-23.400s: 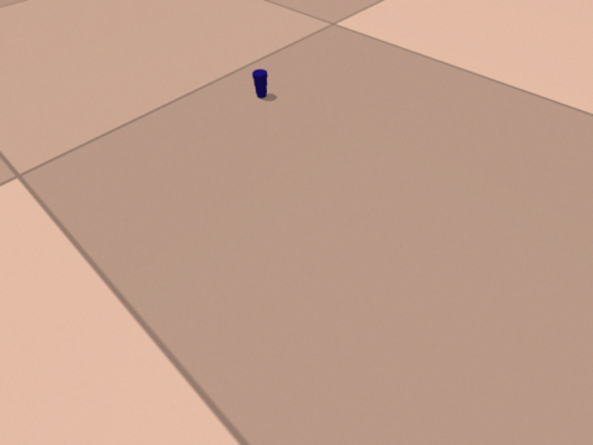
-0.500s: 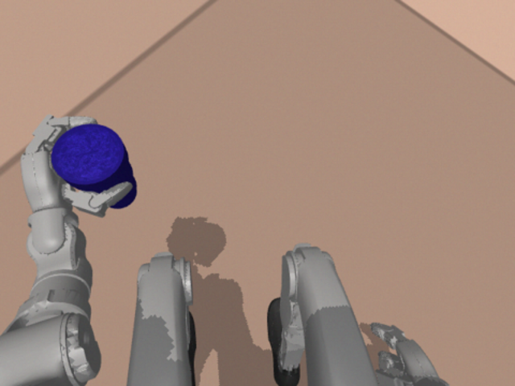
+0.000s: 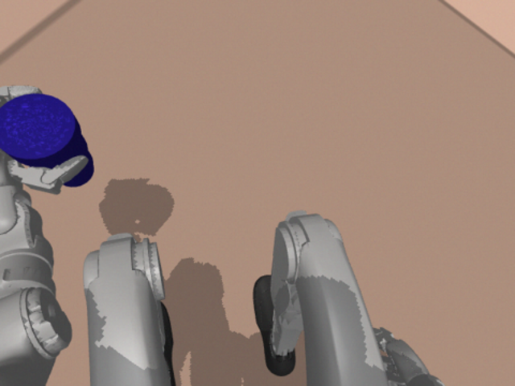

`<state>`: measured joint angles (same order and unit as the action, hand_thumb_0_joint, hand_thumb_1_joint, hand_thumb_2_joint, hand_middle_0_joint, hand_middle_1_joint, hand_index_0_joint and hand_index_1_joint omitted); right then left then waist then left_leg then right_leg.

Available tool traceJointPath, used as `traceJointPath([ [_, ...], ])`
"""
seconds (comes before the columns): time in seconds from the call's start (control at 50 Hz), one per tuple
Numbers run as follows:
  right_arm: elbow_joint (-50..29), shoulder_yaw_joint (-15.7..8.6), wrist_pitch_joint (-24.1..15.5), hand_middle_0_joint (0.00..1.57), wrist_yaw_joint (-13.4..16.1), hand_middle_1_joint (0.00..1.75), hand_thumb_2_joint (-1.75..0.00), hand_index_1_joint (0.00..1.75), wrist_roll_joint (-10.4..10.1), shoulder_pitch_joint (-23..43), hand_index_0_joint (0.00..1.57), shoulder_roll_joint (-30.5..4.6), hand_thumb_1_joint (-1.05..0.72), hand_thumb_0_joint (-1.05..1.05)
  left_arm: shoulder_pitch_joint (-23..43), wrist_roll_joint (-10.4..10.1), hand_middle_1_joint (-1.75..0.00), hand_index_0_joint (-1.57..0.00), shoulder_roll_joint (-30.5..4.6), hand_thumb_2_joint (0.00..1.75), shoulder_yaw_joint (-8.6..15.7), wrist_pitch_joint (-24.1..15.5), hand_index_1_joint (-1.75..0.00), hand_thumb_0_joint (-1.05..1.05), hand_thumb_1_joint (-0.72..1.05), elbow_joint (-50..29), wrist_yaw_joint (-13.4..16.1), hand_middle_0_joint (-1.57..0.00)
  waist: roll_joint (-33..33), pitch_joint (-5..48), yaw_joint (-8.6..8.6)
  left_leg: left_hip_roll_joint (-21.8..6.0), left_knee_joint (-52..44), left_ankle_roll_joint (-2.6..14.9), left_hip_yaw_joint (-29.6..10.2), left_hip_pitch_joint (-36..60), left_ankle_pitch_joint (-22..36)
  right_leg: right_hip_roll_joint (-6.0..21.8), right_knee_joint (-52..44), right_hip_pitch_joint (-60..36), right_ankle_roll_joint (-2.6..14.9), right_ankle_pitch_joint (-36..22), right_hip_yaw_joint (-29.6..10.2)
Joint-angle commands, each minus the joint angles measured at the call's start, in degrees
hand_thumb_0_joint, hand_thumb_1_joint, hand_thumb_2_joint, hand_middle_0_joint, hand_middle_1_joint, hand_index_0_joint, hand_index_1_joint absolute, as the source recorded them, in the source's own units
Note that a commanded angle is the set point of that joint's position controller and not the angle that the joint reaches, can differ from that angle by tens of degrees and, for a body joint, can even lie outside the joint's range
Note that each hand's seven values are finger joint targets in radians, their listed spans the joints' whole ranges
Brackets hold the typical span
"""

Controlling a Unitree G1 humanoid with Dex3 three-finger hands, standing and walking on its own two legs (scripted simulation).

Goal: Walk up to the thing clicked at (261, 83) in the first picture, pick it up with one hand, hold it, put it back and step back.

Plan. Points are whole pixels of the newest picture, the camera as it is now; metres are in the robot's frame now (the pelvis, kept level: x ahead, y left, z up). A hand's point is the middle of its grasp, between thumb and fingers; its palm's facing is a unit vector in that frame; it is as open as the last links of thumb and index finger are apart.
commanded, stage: crouch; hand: left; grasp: from the side
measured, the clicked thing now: (57, 151) +0.46 +0.25 -0.10
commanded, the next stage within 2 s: lower in 0.38 s
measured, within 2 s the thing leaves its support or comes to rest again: neither
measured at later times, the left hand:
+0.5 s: hand (53, 156) +0.46 +0.26 -0.13, palm faces +0.24 -0.97 -0.03, open 11.5 cm
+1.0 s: hand (65, 167) +0.47 +0.26 -0.19, palm faces +0.27 -0.96 -0.02, open 11.5 cm
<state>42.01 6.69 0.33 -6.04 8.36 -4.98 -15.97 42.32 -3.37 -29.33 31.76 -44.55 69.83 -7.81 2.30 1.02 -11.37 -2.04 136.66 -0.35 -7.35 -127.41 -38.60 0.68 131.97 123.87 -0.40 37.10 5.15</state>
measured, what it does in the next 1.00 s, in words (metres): stands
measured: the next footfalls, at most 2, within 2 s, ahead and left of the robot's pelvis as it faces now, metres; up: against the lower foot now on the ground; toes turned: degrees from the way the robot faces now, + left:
none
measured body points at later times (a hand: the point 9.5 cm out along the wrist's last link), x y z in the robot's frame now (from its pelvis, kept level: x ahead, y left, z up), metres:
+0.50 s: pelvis +0.01 +0.00 -0.03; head +0.24 +0.09 +0.34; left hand +0.45 +0.31 -0.12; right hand +0.11 -0.27 -0.12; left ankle +0.09 +0.13 -0.31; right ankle +0.11 -0.12 -0.31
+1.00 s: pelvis +0.00 +0.01 -0.05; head +0.26 +0.13 +0.30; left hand +0.45 +0.31 -0.19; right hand +0.10 -0.27 -0.12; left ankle +0.09 +0.13 -0.31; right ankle +0.11 -0.12 -0.31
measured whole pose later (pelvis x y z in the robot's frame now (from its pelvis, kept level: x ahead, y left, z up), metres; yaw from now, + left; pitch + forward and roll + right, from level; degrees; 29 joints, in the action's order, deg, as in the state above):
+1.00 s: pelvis +0.00 +0.01 -0.05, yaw -6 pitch +20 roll -13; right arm 37.5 19.6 1.0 -7.7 15.9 3.4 -20.2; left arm 39.6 -4.4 -41.8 34.1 -52.9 74.5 -5.9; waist 10.1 -12.7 -14.7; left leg -1.3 149.0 -0.4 -15.3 -130.0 -40.6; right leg -1.0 138.5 123.0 -2.0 36.7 11.1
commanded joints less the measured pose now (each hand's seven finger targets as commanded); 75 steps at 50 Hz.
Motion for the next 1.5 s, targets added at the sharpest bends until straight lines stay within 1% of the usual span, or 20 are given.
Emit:
traceJointPath([
  [0.0,-3.41,-3.69,-0.28,0.2,0.88,0.3,-0.91,0.3,0.74,-6.23,0.2,-15.14,-0.92,0.0,22.42,-0.91,-1.33,-1.2,-18.18,1.23,2.33,-7.37,-1.34,0.0,0.07,-17.26,0.32,-1.2,-17.62,39.71,1.11,1.03,-16.1,0.49,2.85,25.37,3.24,-2.44,-11.37,-18.87,2.3,-5.48,2.91],
  [0.06,-3.52,-3.41,-0.07,0.2,0.92,0.3,-0.91,0.3,1.37,-6.61,0.2,-15.75,-0.93,0.0,20.95,-1.08,-1.33,-1.21,-18.91,1.22,2.83,-7.4,-1.35,0.0,0.08,-18.59,-0.11,-1.21,-19.18,42.4,1.0,0.89,-14.21,0.23,2.79,27.0,6.95,-2.55,-10.23,-20.08,2.33,-8.82,2.84],
  [0.16,-3.07,-2.5,0.04,0.2,0.73,0.3,-0.92,0.3,1.89,-6.48,0.2,-16.45,-0.93,0.0,19.87,-1.52,-1.33,-1.21,-17.99,1.22,1.38,-7.08,-1.34,0.0,0.1,-18.35,-0.72,-1.2,-19.95,40.01,-0.35,0.78,-12.51,0.04,1.92,25.62,8.6,-2.65,-8.54,-19.22,2.34,-10.57,3.79],
  [0.2,-2.78,-2.24,0.16,0.2,0.72,0.3,-0.91,0.3,1.87,-6.13,0.2,-16.61,-0.93,0.0,18.91,-2.4,-1.33,-1.21,-15.98,1.21,0.41,-7.0,-1.34,0.0,0.09,-17.68,-1.22,-1.21,-18.99,38.12,-0.95,0.8,-11.92,0.15,1.52,25.18,8.29,-2.56,-8.29,-18.14,2.19,-10.44,4.22],
  [0.42,-3.25,-1.03,0.88,0.2,0.1,0.3,-0.91,0.3,2.94,-4.61,0.2,-17.87,-0.92,0.0,16.65,-2.33,-1.35,-1.22,-19.45,1.23,1.77,-7.93,-1.36,0.0,0.06,-19.81,-0.32,-1.22,-19.38,37.59,-0.39,0.62,-9.63,0.13,0.9,24.16,9.3,-2.94,-6.92,-19.55,2.04,-11.38,4.91],
  [0.48,-3.66,-0.4,1.0,0.2,0.07,0.3,-0.91,0.3,3.38,-4.22,0.2,-18.27,-0.94,0.0,16.79,-2.43,-1.38,-1.26,-19.33,1.21,2.1,-8.46,-1.39,0.0,0.05,-20.95,0.3,-1.25,-21.04,37.8,-1.27,0.42,-9.77,-0.25,0.02,26.32,10.27,-2.85,-6.29,-18.89,2.16,-12.0,5.61],
  [0.52,-3.69,0.1,1.04,0.2,0.01,0.3,-0.91,0.3,3.47,-3.55,0.2,-18.6,-0.94,0.0,15.61,-2.7,-1.37,-1.24,-18.04,1.2,1.72,-8.44,-1.37,0.0,0.03,-17.53,0.66,-1.23,-20.39,35.37,-1.65,0.28,-9.42,-0.38,-0.41,25.94,10.67,-2.9,-5.72,-17.6,2.19,-12.13,5.97],
  [0.58,-4.05,1.96,0.99,0.2,-0.3,0.3,-0.91,0.3,4.05,-2.49,0.2,-18.65,-0.93,0.0,15.27,-2.81,-1.38,-1.25,-16.28,1.21,0.28,-9.4,-1.39,0.0,0.01,-11.51,1.28,-1.24,-16.29,30.17,-4.19,0.38,-7.56,0.16,-0.82,20.86,8.26,-3.19,-6.36,-18.61,1.68,-11.24,6.59],
  [0.6,-3.92,2.2,1.08,0.2,-0.27,0.3,-0.91,0.3,4.21,-2.12,0.2,-18.92,-0.93,0.0,14.45,-2.75,-1.37,-1.24,-18.26,1.21,1.77,-9.94,-1.38,0.0,0.02,-10.74,1.55,-1.23,-15.4,29.84,-3.56,0.34,-7.18,0.3,-0.86,20.45,7.52,-3.31,-6.55,-18.57,1.57,-10.67,6.69],
  [0.66,-4.24,3.4,1.27,0.2,-0.41,0.3,-0.91,0.3,5.08,-1.01,0.2,-19.28,-0.92,0.0,14.96,-1.7,-1.36,-1.24,-21.28,1.2,1.65,-11.7,-1.37,0.0,0.05,-9.96,1.39,-1.23,-16.09,29.64,-3.9,0.14,-6.54,0.29,-1.05,20.18,6.95,-3.56,-6.04,-19.5,1.52,-9.97,7.01],
  [0.7,-4.74,3.96,1.26,0.2,-0.49,0.3,-0.91,0.3,5.63,-0.05,0.2,-20.0,-0.92,0.0,15.79,-1.31,-1.35,-1.23,-24.3,1.19,2.86,-12.75,-1.35,0.0,0.07,-10.66,1.58,-1.22,-17.74,30.4,-3.83,-0.1,-6.35,0.09,-1.17,21.12,7.46,-3.62,-5.42,-20.37,1.43,-10.37,7.07],
  [0.78,-5.53,5.58,1.2,0.2,-0.54,0.3,-0.91,0.3,6.4,1.25,0.2,-21.24,-0.93,0.0,16.31,-2.64,-1.35,-1.22,-24.88,1.18,3.75,-14.18,-1.35,0.0,0.05,-10.48,1.57,-1.21,-20.92,29.89,-4.74,-0.5,-6.43,-0.58,-2.25,24.16,8.06,-3.76,-4.6,-19.59,1.61,-10.87,8.11],
  [0.82,-5.49,6.21,1.12,0.2,-0.48,0.3,-0.91,0.3,6.91,1.69,0.2,-21.58,-0.93,0.0,15.29,-2.61,-1.34,-1.22,-26.94,1.17,4.65,-14.62,-1.34,0.0,0.03,-10.7,1.44,-1.21,-21.82,30.57,-4.37,-0.72,-6.02,-0.78,-2.5,25.14,8.84,-3.95,-4.33,-20.35,1.62,-11.6,8.32],
  [0.84,-5.57,6.51,0.97,0.2,-0.41,0.3,-0.91,0.3,7.04,2.27,0.2,-21.64,-0.93,0.0,16.48,-2.48,-1.34,-1.22,-26.33,1.17,3.29,-14.84,-1.34,0.0,0.04,-10.28,1.21,-1.2,-22.35,28.94,-5.39,-0.75,-5.76,-0.64,-2.56,24.44,8.0,-3.9,-4.32,-19.58,1.59,-11.25,8.35],
  [1.08,-6.16,9.04,1.48,0.2,-0.61,0.3,-0.91,0.3,8.97,3.75,0.2,-23.95,-0.92,0.0,11.56,-1.89,-1.37,-1.22,-26.96,1.2,3.01,-16.21,-1.37,0.0,0.01,-5.84,2.98,-1.21,-22.5,25.16,-7.03,-1.39,-4.79,-1.29,-5.21,26.73,12.61,-4.16,-2.95,-20.55,1.24,-15.34,10.84],
  [1.1,-6.28,9.1,1.45,0.2,-0.62,0.3,-0.91,0.3,9.01,4.47,0.2,-23.77,-0.92,0.0,11.23,-1.73,-1.37,-1.22,-27.5,1.2,3.06,-16.21,-1.37,0.0,0.0,-5.92,3.11,-1.21,-21.93,24.9,-6.52,-1.38,-4.49,-1.14,-5.03,25.84,11.73,-4.35,-3.13,-20.43,1.3,-14.78,10.6],
  [1.16,-6.81,9.89,1.6,0.2,-0.69,0.3,-0.91,0.3,9.36,5.13,0.2,-24.25,-0.92,0.0,12.17,-1.89,-1.37,-1.23,-27.93,1.21,3.22,-16.94,-1.37,0.0,0.01,-4.81,3.94,-1.21,-21.29,23.06,-7.92,-1.4,-4.46,-1.05,-5.53,24.57,9.5,-4.37,-3.29,-20.56,1.05,-13.59,11.27],
  [1.22,-7.29,10.65,1.54,0.2,-0.87,0.3,-0.91,0.3,9.81,5.85,0.2,-24.31,-0.92,0.0,13.08,-1.86,-1.36,-1.22,-29.86,1.21,4.21,-17.85,-1.36,0.0,0.01,-5.37,5.06,-1.21,-21.14,23.37,-7.61,-1.49,-4.08,-0.97,-5.7,24.08,8.65,-4.69,-3.42,-21.57,0.94,-13.18,11.4],
  [1.38,-7.88,12.19,1.41,0.2,-0.67,0.3,-0.91,0.3,10.71,8.36,0.2,-24.94,-0.92,0.0,14.51,-1.01,-1.36,-1.23,-32.16,1.21,3.26,-19.69,-1.36,0.0,0.03,-3.74,5.87,-1.21,-22.22,20.22,-8.85,-1.81,-3.79,-0.99,-6.18,23.24,6.34,-5.05,-3.4,-20.7,0.79,-11.94,12.03],
  [1.48,-8.43,12.71,1.21,0.2,-0.73,0.3,-0.91,0.3,10.87,9.28,0.2,-25.38,-0.92,0.0,12.36,-1.5,-1.38,-1.25,-31.28,1.22,3.13,-20.03,-1.38,0.0,0.02,-1.14,6.33,-1.24,-21.28,19.18,-8.82,-1.96,-4.0,-1.08,-6.75,23.0,5.89,-5.28,-3.33,-20.85,0.7,-11.62,12.81],
])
